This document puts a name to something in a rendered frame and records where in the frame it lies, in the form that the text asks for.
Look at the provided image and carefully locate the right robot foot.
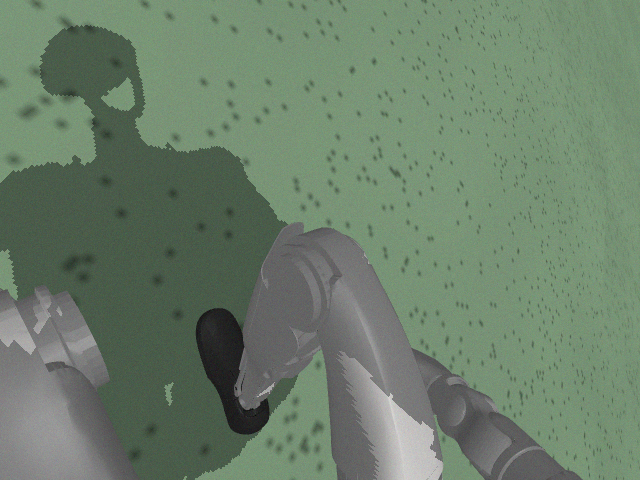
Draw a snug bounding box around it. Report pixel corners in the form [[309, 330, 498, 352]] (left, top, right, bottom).
[[196, 308, 269, 435]]

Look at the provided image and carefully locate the right robot arm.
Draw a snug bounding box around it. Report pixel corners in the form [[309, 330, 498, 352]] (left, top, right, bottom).
[[427, 374, 583, 480]]

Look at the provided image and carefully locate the right robot hand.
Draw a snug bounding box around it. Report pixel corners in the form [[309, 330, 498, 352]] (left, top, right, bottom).
[[412, 348, 452, 391]]

